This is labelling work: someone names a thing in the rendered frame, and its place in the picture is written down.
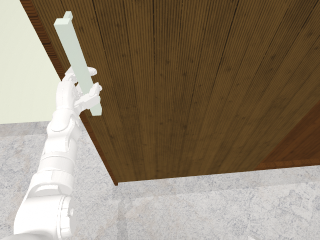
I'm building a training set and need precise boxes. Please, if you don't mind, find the left robot hand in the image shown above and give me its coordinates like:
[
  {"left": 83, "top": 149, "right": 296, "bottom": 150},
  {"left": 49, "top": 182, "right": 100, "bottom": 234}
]
[{"left": 55, "top": 66, "right": 102, "bottom": 117}]

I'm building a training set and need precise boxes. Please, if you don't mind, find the wardrobe door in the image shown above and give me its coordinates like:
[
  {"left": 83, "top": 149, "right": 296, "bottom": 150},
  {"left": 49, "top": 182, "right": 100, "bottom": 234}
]
[
  {"left": 261, "top": 100, "right": 320, "bottom": 163},
  {"left": 31, "top": 0, "right": 320, "bottom": 183}
]

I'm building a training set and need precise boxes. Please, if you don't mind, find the left robot upper arm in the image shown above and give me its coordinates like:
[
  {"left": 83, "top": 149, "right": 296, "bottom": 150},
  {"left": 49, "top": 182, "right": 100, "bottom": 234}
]
[{"left": 0, "top": 193, "right": 77, "bottom": 240}]

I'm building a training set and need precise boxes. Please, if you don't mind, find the handle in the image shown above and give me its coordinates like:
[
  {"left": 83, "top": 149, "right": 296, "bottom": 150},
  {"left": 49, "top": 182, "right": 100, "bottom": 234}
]
[{"left": 54, "top": 11, "right": 102, "bottom": 116}]

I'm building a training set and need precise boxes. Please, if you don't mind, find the left robot forearm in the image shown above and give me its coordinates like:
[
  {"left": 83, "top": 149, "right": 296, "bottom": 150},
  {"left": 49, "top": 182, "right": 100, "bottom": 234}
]
[{"left": 13, "top": 108, "right": 81, "bottom": 235}]

